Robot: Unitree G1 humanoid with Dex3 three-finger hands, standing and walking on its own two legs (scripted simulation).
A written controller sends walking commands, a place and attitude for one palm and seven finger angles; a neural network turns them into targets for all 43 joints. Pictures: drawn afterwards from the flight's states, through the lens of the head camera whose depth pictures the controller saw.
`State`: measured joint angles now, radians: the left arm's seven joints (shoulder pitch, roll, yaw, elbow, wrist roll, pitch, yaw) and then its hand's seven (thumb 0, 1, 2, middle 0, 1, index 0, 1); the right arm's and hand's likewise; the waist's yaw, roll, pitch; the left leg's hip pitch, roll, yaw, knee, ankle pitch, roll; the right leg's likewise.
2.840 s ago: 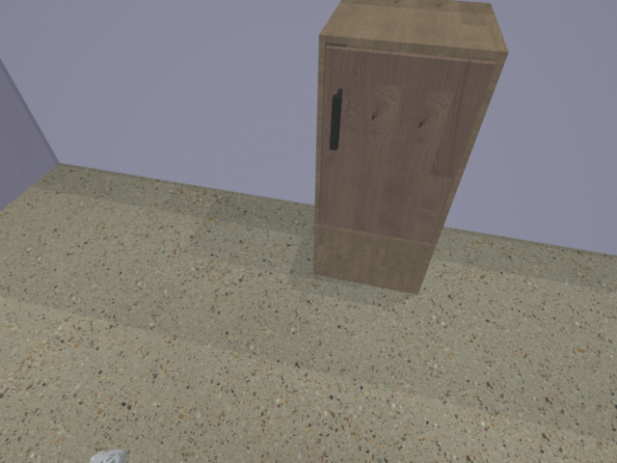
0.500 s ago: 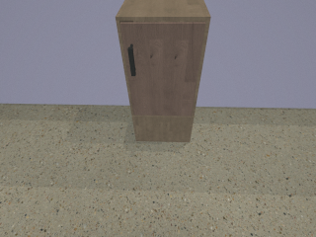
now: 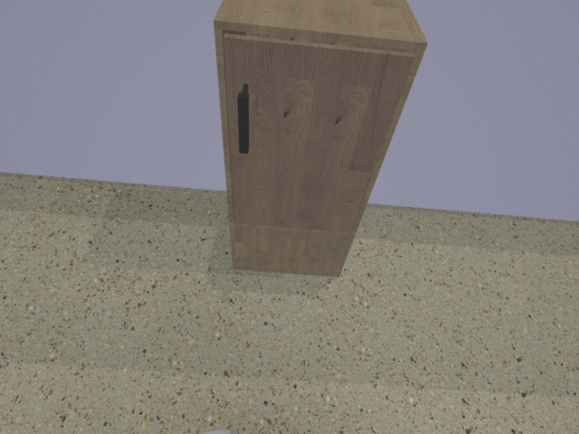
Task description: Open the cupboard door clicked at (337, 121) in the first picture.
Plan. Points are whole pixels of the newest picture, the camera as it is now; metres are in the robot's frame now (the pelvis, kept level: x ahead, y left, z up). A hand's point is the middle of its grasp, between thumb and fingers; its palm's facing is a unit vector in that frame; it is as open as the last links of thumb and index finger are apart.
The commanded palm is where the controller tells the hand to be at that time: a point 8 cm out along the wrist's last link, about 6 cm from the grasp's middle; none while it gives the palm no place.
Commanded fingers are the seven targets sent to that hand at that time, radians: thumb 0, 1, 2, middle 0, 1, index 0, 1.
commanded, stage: take the last steps up to it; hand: left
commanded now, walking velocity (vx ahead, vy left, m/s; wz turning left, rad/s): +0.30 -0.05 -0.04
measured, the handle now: (244, 119) +0.75 +0.17 -0.01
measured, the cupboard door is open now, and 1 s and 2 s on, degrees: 0 0 0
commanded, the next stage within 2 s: come to a stop and stand still in 0.34 s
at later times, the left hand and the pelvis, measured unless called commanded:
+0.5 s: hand (232, 340) +0.29 +0.12 -0.16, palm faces -0.03 -0.98 -0.18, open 7.3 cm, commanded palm none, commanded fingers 0.00 0.90 0.90 -0.20 -0.30 -0.20 -0.30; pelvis +0.18 -0.05 +0.00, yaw -1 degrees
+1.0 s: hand (177, 380) +0.22 +0.20 -0.18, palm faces +0.10 -0.98 -0.19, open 7.3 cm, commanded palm none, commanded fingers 0.00 0.90 0.90 -0.20 -0.30 -0.20 -0.30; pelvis +0.19 +0.00 +0.01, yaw +1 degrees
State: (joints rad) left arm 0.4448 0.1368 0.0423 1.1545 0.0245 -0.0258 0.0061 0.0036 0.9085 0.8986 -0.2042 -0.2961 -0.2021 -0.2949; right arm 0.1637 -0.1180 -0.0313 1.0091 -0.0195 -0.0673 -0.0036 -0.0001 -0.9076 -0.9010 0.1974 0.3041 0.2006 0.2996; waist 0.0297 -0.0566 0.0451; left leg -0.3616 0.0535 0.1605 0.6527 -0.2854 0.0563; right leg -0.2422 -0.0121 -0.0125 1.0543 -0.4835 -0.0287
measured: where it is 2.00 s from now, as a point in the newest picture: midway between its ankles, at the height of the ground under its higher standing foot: outside the picture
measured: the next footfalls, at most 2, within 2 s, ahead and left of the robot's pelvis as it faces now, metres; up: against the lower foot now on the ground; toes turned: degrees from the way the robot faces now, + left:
right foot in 0.42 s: +0.28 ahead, -0.15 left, +0.00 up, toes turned -9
left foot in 0.86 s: +0.22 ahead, +0.10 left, +0.00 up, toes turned +3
